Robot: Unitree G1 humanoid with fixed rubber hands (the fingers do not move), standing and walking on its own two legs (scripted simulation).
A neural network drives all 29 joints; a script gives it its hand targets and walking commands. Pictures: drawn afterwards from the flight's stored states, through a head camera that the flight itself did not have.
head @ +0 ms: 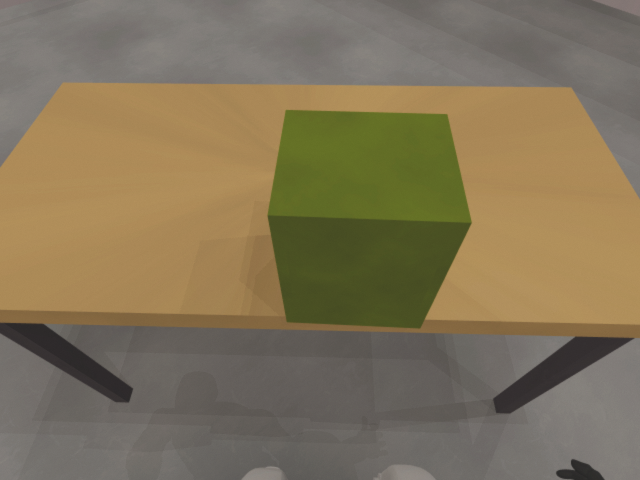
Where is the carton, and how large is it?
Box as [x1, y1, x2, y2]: [267, 110, 471, 328]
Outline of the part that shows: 286,110 267,215 286,320 292,322 419,328 471,223 447,115 423,113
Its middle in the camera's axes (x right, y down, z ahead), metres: +0.05 -0.02 +0.52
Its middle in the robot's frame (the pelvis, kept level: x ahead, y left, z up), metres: +0.42 -0.02 +0.05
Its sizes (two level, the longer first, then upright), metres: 0.195 0.168 0.244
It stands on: a table, 0.68 m high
